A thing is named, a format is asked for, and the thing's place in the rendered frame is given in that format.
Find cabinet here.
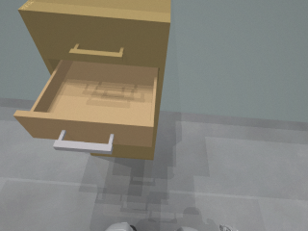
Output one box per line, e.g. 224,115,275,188
18,0,171,161

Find drawer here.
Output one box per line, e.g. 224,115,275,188
13,60,158,147

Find handle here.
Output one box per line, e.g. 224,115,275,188
69,48,123,63
53,130,115,155

